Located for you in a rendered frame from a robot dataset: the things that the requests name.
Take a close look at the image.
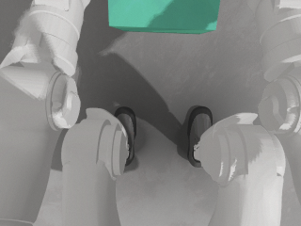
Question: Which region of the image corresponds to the left robot forearm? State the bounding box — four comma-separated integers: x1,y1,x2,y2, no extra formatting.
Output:
0,0,90,76

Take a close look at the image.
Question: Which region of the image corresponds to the right robot forearm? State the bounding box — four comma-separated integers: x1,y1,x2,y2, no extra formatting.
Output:
246,0,301,82

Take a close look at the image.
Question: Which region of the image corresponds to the robot left upper arm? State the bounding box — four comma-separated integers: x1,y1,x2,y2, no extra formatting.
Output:
0,66,81,226

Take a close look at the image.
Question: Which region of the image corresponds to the carton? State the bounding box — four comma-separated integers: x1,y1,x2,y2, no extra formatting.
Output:
108,0,220,35

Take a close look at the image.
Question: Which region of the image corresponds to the robot left foot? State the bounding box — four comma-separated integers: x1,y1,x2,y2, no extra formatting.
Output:
114,106,136,167

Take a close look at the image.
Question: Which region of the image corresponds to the robot right upper arm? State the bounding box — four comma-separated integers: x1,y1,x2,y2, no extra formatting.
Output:
258,73,301,205

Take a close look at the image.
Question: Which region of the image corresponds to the right robot shin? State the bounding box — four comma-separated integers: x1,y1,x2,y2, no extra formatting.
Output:
194,112,286,177

